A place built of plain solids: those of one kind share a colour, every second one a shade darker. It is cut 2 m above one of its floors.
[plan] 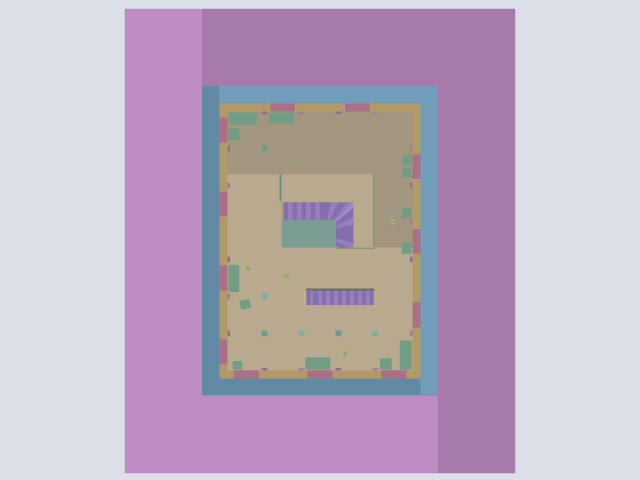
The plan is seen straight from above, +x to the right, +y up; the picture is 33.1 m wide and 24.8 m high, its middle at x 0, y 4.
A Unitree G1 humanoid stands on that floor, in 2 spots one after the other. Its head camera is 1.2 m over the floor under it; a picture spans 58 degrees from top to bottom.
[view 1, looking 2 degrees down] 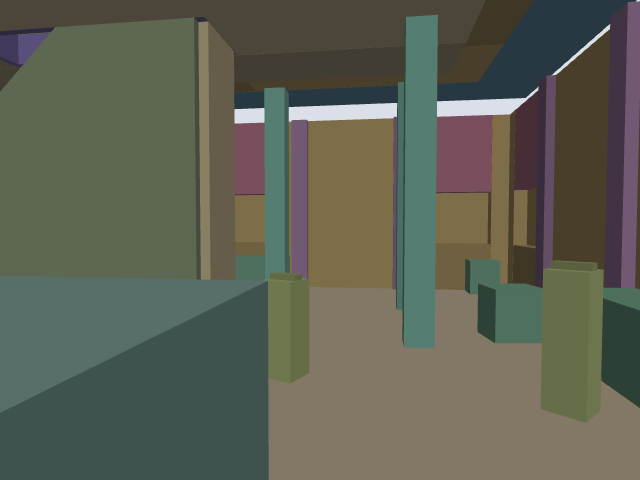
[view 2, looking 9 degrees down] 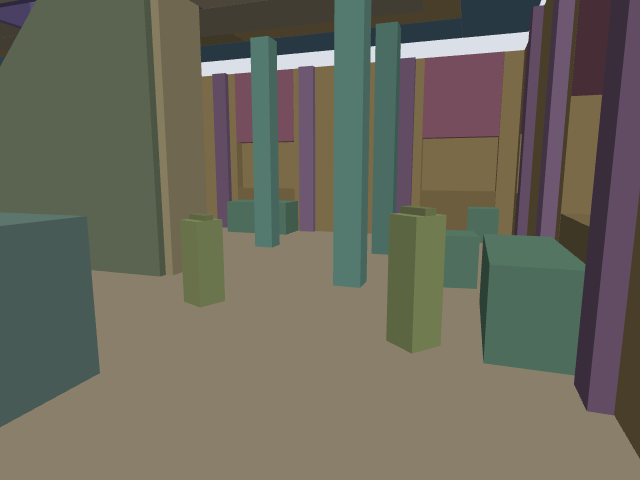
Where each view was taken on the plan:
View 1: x -2.49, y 5.50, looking -82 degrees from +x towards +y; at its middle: wall_storey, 8.32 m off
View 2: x -4.04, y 5.50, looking -71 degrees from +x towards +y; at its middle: floor_storey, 7.67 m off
